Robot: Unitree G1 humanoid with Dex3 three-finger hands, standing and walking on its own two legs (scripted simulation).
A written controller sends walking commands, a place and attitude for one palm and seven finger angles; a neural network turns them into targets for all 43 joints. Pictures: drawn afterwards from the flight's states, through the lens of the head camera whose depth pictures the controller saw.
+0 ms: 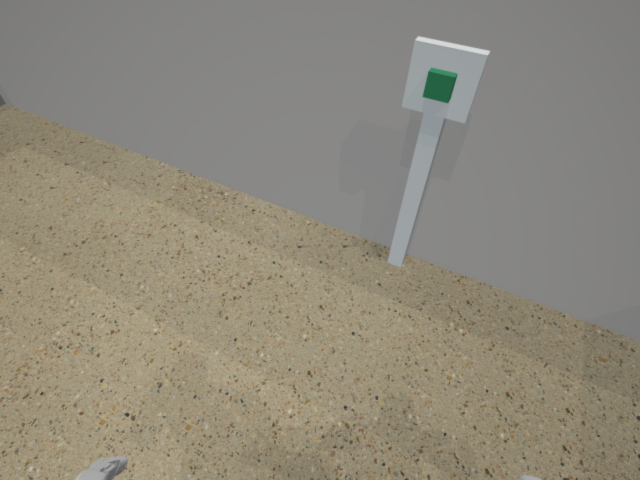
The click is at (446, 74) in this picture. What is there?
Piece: button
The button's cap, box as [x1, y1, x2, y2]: [423, 68, 457, 102]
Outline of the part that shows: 431,68 428,72 423,96 447,102 450,98 457,73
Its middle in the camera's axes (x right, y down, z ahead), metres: +0.31 -0.40 +1.00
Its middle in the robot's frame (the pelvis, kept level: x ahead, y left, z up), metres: +1.03 -0.26 +0.02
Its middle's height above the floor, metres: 0.79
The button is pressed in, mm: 0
